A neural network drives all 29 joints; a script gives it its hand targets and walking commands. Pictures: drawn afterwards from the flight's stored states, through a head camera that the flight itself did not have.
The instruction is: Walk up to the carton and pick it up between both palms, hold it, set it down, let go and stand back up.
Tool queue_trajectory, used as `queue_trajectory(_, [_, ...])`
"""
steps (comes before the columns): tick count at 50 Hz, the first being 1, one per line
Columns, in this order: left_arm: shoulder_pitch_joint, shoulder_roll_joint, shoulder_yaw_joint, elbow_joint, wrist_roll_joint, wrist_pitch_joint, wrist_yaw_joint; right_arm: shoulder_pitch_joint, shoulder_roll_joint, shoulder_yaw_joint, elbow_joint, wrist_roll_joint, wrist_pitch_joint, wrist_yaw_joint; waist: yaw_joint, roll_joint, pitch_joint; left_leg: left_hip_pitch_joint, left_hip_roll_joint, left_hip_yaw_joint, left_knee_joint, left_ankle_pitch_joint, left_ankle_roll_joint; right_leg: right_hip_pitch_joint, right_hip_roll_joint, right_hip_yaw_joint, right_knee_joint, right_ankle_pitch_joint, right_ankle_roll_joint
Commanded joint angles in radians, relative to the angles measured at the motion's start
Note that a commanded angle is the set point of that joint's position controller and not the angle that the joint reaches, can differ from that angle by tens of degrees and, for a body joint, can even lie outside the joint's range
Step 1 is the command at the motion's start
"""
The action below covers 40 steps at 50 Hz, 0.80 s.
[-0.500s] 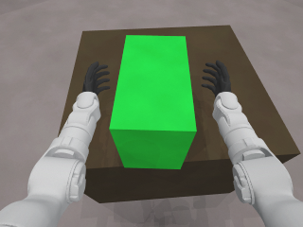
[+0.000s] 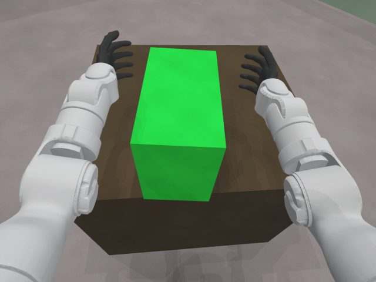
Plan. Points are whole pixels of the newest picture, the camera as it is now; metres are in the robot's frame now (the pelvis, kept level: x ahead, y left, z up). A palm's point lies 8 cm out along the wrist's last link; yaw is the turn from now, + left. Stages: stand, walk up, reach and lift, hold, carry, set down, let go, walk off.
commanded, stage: set down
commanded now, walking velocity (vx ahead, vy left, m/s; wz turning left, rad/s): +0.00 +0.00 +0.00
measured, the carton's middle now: (179, 125) +0.48 +0.04 +0.01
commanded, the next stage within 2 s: none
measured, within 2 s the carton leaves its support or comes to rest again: neither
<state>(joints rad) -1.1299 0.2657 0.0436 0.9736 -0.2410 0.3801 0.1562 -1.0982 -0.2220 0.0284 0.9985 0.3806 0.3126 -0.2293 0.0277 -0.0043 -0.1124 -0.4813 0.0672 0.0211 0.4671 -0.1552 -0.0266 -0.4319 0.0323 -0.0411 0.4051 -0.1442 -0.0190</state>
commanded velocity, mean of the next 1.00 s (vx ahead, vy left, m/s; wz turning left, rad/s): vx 0.00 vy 0.00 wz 0.00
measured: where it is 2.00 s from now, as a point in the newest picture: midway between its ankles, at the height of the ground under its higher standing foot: outside the picture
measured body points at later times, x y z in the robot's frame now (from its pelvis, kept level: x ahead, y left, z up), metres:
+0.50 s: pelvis +0.02 +0.00 +0.01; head +0.04 +0.02 +0.46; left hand +0.43 +0.24 +0.13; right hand +0.45 -0.12 +0.13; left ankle +0.04 +0.13 -0.74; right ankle +0.03 -0.11 -0.74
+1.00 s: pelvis +0.01 +0.00 +0.01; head +0.04 +0.01 +0.46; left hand +0.37 +0.20 +0.09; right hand +0.38 -0.15 +0.09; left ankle +0.04 +0.13 -0.74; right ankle +0.03 -0.11 -0.74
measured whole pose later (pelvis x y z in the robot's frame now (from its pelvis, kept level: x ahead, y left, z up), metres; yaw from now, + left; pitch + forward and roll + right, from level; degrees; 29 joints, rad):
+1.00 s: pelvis +0.01 +0.00 +0.01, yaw -1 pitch +0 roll +0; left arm -0.38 0.17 0.10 0.17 -0.15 0.50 0.06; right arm -0.40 -0.15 0.02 0.31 0.27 0.25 -0.20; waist 0.04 -0.01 0.06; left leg -0.23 0.05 0.06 0.37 -0.15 -0.02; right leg -0.21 0.01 -0.01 0.37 -0.16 -0.01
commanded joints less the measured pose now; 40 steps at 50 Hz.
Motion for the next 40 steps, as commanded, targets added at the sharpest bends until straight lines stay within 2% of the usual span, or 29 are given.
queue_trajectory(1, [-0.561,0.188,0.015,-0.145,-0.02,-0.043,0.001,-0.598,-0.15,-0.039,-0.208,-0.002,-0.026,0.001,0.011,0.012,-0.614,0.247,-0.062,0.029,-0.04,0.074,0.006,0.259,0.011,0.015,-0.032,0.08,0.046])
queue_trajectory(3, [-0.567,0.185,0.013,-0.128,-0.024,-0.045,0.0,-0.598,-0.151,-0.048,-0.206,-0.014,-0.023,0.001,0.004,0.009,-0.633,0.258,-0.06,0.027,-0.042,0.086,0.001,0.269,0.014,0.014,-0.03,0.095,0.047])
queue_trajectory(6, [-0.547,0.189,0.023,-0.187,-0.019,-0.054,-0.014,-0.569,-0.143,-0.046,-0.252,-0.02,-0.029,-0.001,-0.005,-0.001,-0.677,0.288,-0.069,0.027,-0.025,0.171,-0.01,0.316,0.016,0.014,-0.016,0.224,0.056])
queue_trajectory(7, [-0.569,0.364,0.038,-0.146,-0.018,-0.071,-0.015,-0.647,-0.162,-0.051,-0.336,-0.051,-0.037,-0.018,0.05,-0.058,-0.665,0.183,-0.087,0.027,-0.032,0.159,-0.007,0.399,0.004,0.021,0.0,0.223,0.058])
queue_trajectory(8, [-0.571,0.315,0.018,-0.163,-0.029,-0.08,-0.012,-0.636,-0.142,-0.053,-0.306,-0.046,-0.032,-0.026,0.026,-0.045,-0.652,0.189,-0.077,0.029,-0.048,0.168,-0.011,0.41,0.006,0.017,0.012,0.257,0.064])
queue_trajectory(9, [-0.558,0.303,0.029,-0.199,-0.019,-0.076,-0.014,-0.602,-0.132,-0.039,-0.294,-0.03,-0.03,-0.029,0.042,-0.018,-0.669,0.211,-0.083,0.034,-0.042,0.191,-0.018,0.408,0.009,0.015,0.008,0.256,0.06])
queue_trajectory(12, [-0.479,0.238,0.026,-0.275,-0.002,-0.057,-0.029,-0.507,-0.141,-0.018,-0.28,0.004,-0.033,-0.03,0.018,0.057,-0.695,0.343,-0.075,0.031,-0.017,0.328,-0.048,0.38,0.025,0.001,-0.013,0.319,0.057])
queue_trajectory(15, [-0.353,0.176,0.041,-0.377,0.028,-0.03,-0.06,-0.376,-0.143,-0.02,-0.322,0.008,-0.05,-0.032,-0.016,0.096,-0.673,0.478,-0.074,0.026,0.001,0.435,-0.064,0.366,0.04,-0.013,-0.042,0.365,0.06])
queue_trajectory(19, [-0.174,0.136,0.082,-0.56,0.083,0.007,-0.101,-0.202,-0.112,-0.051,-0.432,-0.023,-0.085,-0.031,-0.049,0.114,-0.58,0.555,-0.083,0.028,-0.004,0.498,-0.069,0.388,0.047,-0.027,-0.065,0.396,0.065])
queue_trajectory(22, [-0.112,0.141,0.104,-0.71,0.095,0.027,-0.11,-0.145,-0.094,-0.078,-0.561,-0.058,-0.108,-0.031,-0.056,0.119,-0.535,0.566,-0.09,0.031,-0.005,0.506,-0.069,0.393,0.048,-0.034,-0.071,0.379,0.066])
queue_trajectory(27, [-0.021,0.147,0.116,-0.896,0.08,0.048,-0.095,-0.083,-0.079,-0.074,-0.748,-0.081,-0.128,-0.033,-0.042,0.112,-0.521,0.562,-0.088,0.029,0.003,0.482,-0.061,0.38,0.046,-0.033,-0.064,0.325,0.063])
queue_trajectory(31, [0.066,0.145,0.121,-0.963,0.065,0.057,-0.084,-0.016,-0.073,-0.051,-0.829,-0.074,-0.13,-0.031,-0.023,0.088,-0.521,0.533,-0.084,0.028,-0.004,0.434,-0.042,0.383,0.036,-0.019,-0.05,0.29,0.061])
queue_trajectory(33, [0.114,0.098,0.084,-1.014,0.04,0.081,-0.085,0.059,-0.071,-0.051,-0.841,-0.057,-0.107,-0.006,-0.014,0.081,-0.472,0.551,-0.088,0.041,-0.025,0.368,-0.044,0.332,0.036,-0.003,-0.059,0.255,0.057])
queue_trajectory(34, [0.142,0.089,0.077,-1.04,0.047,0.089,-0.087,0.082,-0.074,-0.063,-0.853,-0.061,-0.105,0.003,-0.018,0.079,-0.466,0.549,-0.088,0.039,-0.031,0.356,-0.041,0.316,0.034,-0.001,-0.065,0.233,0.055])
queue_trajectory(40, [0.297,0.064,0.101,-1.067,0.077,0.104,-0.095,0.198,-0.058,-0.039,-0.9,-0.07,-0.107,0.015,0.009,0.055,-0.423,0.53,-0.09,0.045,-0.063,0.324,-0.02,0.343,0.029,0.013,-0.07,0.218,0.064])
